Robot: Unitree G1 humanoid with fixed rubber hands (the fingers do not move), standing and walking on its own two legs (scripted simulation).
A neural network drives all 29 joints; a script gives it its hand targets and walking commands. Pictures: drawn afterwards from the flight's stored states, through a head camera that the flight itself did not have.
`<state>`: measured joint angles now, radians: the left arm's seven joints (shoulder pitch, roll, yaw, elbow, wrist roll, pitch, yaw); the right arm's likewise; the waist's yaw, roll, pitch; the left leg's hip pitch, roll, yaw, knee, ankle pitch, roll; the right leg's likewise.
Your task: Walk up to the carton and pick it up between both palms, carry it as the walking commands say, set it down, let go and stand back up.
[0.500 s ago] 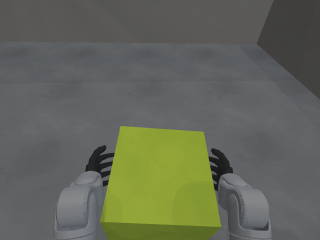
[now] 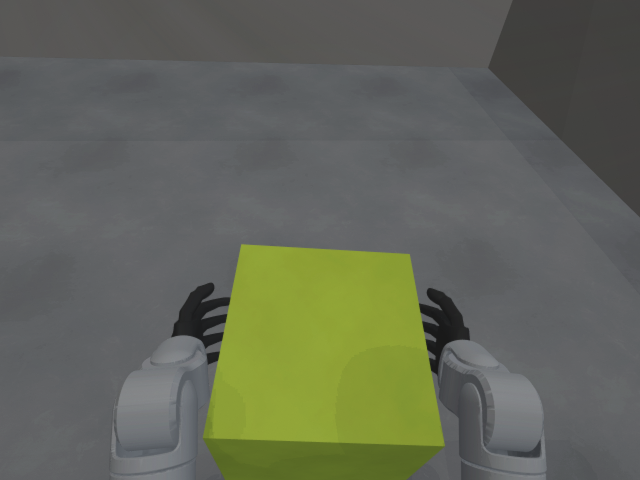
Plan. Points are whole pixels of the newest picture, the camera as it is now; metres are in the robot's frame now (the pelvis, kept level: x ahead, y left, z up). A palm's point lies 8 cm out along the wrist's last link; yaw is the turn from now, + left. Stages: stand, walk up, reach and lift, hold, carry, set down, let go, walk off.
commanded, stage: carry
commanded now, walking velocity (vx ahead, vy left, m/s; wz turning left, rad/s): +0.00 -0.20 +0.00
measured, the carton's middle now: (317, 378) +0.27 +0.01 +0.01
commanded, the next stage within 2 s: none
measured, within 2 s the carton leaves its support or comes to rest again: neither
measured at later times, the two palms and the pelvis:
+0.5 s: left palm (376, 388) +0.22 -0.05 +0.10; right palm out of the picture +0.20 -0.33 +0.08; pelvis -0.06 -0.17 +0.01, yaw +0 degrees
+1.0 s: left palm (525, 467) +0.15 -0.17 +0.10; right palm out of the picture +0.15 -0.46 +0.09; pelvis -0.11 -0.31 +0.01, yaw +0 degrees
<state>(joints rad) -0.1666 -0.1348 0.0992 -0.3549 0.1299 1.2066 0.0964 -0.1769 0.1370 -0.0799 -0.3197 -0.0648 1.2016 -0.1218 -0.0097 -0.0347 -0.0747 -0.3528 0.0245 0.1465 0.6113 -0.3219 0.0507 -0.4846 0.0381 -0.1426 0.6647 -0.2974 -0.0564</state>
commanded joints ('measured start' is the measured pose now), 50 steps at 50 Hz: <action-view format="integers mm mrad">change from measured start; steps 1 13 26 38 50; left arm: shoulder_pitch -494 -472 -327 -477 -519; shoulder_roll -941 -884 -899 -914 -956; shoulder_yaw -773 -753 -655 -739 -672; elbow -87 -147 -32 -49 -34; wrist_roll -436 -444 -375 -447 -419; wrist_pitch -1 -1 -7 17 4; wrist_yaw -254 -245 -250 -266 -261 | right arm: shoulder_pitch -411 -361 -486 -439 -587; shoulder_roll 920 888 892 916 966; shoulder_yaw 647 637 749 662 725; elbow -65 -80 -162 -44 -108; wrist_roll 369 312 409 338 400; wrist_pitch -5 2 19 8 16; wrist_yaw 290 272 278 278 282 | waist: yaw -10 2 25 15 -1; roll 208 360 -148 185 -109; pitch -227 -343 -335 -217 -266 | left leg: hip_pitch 249 281 -185 94 2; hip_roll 483 277 32 300 73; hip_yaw -408 -117 -59 -164 -51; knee -272 -56 321 -287 34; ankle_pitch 510 600 -204 120 -67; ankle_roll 184 -35 -52 41 -88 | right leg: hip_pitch -165 180 411 44 263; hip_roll -81 -46 -309 -94 -270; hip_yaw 222 23 286 161 241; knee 420 -336 -302 146 -295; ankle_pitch -127 83 335 -46 213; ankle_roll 85 86 -140 65 -31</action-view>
